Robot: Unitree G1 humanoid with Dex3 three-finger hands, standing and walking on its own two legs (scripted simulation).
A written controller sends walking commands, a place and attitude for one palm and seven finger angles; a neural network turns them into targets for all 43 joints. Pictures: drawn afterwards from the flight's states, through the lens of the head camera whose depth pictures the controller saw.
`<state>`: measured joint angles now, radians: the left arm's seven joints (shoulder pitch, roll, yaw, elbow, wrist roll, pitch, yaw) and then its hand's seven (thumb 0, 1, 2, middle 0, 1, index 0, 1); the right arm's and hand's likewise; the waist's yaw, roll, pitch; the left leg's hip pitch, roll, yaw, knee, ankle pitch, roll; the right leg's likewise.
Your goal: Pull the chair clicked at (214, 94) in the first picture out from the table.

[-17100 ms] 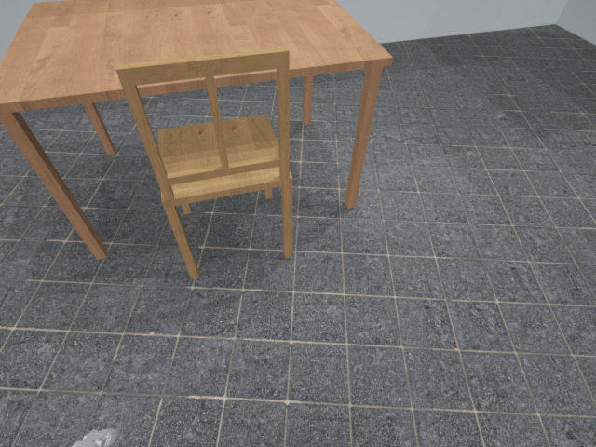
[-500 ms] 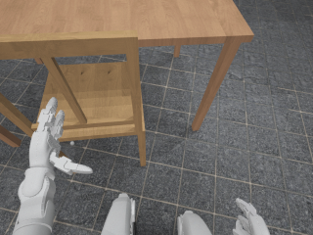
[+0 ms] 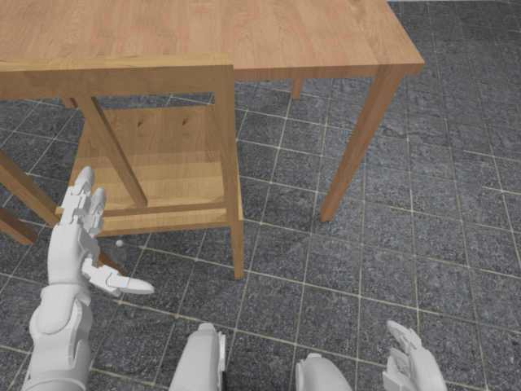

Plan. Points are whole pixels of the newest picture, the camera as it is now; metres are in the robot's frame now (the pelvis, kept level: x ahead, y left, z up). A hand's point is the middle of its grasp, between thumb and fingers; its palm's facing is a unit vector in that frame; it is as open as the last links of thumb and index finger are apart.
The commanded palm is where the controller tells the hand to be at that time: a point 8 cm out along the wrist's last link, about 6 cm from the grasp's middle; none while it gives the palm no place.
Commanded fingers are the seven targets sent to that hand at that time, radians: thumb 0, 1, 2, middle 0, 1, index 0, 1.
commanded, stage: push the fingers through the gap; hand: left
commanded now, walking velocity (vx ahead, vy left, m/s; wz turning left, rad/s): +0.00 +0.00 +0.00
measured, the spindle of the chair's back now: (119, 160) +0.47 +0.27 +0.03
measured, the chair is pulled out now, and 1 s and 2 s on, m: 0.00 0.00 0.00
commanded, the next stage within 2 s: hook a spindle and tug to test in 1.58 s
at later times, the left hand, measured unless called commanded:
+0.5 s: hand (124, 209) +0.37 +0.23 +0.03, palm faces +0.16 -0.99 -0.04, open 16.9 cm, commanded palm +0.35 +0.27 +0.03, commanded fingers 0.00 -0.50 0.30 -0.06 -0.08 -0.06 -0.08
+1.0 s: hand (129, 186) +0.41 +0.23 +0.03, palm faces +0.15 -0.99 -0.04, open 16.9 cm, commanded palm +0.39 +0.27 +0.03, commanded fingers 0.00 -0.50 0.30 -0.06 -0.08 -0.06 -0.08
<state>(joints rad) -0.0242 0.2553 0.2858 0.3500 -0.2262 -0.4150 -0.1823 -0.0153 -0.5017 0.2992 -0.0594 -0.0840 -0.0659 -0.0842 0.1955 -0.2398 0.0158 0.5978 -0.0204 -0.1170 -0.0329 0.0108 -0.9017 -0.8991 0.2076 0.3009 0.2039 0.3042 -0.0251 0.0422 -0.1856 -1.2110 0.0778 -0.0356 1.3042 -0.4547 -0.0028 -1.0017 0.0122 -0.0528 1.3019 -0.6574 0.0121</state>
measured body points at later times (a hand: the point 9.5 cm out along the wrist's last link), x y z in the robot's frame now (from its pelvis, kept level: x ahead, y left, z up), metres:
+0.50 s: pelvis +0.00 +0.00 +0.00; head +0.10 +0.02 +0.44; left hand +0.36 +0.29 +0.04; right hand +0.13 -0.26 -0.11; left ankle +0.08 +0.12 -0.61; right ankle -0.01 -0.13 -0.61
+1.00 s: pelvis +0.00 +0.00 +0.00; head +0.11 +0.02 +0.43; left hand +0.40 +0.29 +0.04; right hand +0.10 -0.26 -0.11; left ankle +0.08 +0.12 -0.61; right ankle -0.01 -0.13 -0.61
